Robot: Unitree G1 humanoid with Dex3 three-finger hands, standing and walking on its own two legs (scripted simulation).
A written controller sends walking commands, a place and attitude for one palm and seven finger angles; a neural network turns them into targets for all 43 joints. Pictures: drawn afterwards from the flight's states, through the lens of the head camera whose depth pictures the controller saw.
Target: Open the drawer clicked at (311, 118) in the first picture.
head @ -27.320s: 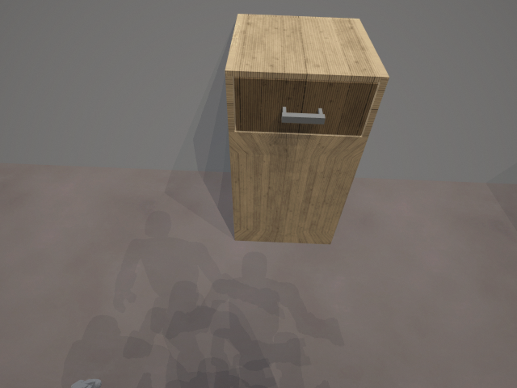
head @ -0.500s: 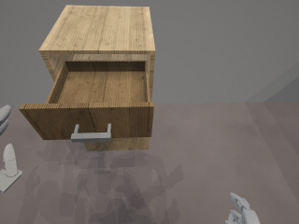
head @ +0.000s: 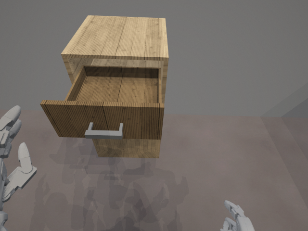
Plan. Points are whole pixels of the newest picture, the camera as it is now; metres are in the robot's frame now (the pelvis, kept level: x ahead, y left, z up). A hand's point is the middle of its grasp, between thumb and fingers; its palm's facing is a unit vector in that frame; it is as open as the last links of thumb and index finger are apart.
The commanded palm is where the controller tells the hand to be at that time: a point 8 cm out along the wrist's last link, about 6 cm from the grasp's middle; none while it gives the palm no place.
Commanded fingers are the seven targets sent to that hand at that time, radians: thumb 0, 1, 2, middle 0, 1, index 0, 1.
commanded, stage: let the arm hang, fingers relaxed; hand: left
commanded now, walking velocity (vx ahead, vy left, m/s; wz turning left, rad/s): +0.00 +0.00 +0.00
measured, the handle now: (105, 130) +0.44 +0.20 -0.04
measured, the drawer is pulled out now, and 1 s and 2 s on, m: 0.28 0.28 0.28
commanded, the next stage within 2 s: look to check the result in 1.10 s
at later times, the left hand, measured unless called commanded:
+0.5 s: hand out of the picture -0.01 +0.19 -0.17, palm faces +0.03 -0.98 -0.22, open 7.1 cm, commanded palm none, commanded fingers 0.00 0.90 0.90 -0.20 -0.30 -0.20 -0.30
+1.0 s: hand out of the picture -0.01 +0.15 -0.17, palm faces +0.03 -0.99 -0.13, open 7.4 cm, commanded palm none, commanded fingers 0.00 0.90 0.90 -0.20 -0.30 -0.20 -0.30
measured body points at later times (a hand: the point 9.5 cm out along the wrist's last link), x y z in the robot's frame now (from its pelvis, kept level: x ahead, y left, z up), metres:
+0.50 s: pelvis +0.01 +0.00 +0.01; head +0.04 +0.01 +0.46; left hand -0.01 +0.25 -0.15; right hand +0.00 -0.22 -0.15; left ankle +0.04 +0.11 -0.73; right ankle +0.00 -0.11 -0.73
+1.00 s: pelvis +0.01 +0.01 +0.01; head +0.02 +0.01 +0.46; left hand -0.01 +0.20 -0.16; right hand -0.02 -0.19 -0.16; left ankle +0.04 +0.11 -0.73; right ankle +0.00 -0.11 -0.73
